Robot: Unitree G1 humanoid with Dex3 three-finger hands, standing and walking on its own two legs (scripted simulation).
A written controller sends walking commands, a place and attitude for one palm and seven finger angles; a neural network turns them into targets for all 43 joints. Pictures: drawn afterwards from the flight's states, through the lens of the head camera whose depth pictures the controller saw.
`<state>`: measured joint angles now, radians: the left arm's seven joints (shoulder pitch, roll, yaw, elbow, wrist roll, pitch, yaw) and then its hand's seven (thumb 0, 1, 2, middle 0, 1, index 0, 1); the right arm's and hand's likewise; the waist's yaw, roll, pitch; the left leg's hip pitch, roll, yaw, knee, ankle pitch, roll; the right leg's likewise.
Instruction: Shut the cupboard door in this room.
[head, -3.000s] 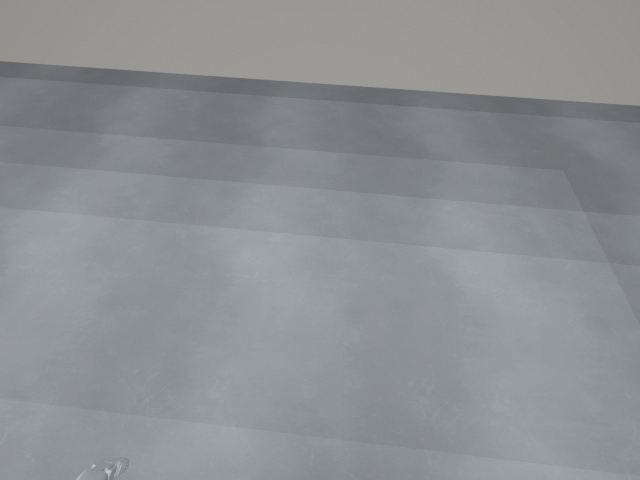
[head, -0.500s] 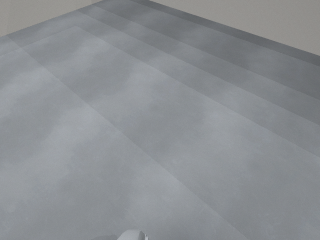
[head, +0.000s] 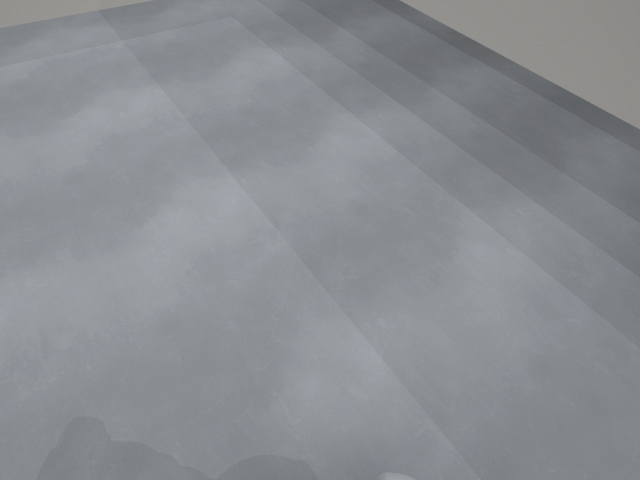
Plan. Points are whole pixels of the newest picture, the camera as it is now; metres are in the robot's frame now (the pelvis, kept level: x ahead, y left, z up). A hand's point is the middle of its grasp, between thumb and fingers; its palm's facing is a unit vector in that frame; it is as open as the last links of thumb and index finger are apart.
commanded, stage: turn or walk to find it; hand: left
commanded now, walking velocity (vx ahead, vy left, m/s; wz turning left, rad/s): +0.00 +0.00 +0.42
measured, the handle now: out of the picture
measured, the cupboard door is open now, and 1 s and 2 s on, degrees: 92 92 92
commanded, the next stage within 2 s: none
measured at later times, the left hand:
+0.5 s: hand out of the picture -0.01 +0.17 -0.16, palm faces +0.25 -0.94 -0.25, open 7.4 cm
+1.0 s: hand out of the picture -0.05 +0.21 -0.16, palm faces +0.43 -0.86 -0.26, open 7.4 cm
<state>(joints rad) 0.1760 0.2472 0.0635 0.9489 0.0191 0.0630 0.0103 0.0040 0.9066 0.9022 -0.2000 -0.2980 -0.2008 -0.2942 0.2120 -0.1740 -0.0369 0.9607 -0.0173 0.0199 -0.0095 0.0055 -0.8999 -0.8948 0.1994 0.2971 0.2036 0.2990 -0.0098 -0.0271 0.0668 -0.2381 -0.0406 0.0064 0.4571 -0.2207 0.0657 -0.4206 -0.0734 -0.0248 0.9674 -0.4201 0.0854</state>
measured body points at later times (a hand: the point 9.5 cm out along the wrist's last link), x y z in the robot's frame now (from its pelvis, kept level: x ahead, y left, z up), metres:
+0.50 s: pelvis -0.03 -0.03 +0.00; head +0.01 -0.03 +0.44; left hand -0.03 +0.22 -0.14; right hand +0.08 -0.28 -0.16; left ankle -0.07 +0.11 -0.69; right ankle -0.01 -0.14 -0.74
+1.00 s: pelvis -0.05 -0.01 -0.01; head -0.02 -0.01 +0.44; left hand -0.07 +0.26 -0.14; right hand +0.12 -0.21 -0.16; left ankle -0.08 +0.10 -0.74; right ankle +0.00 -0.13 -0.73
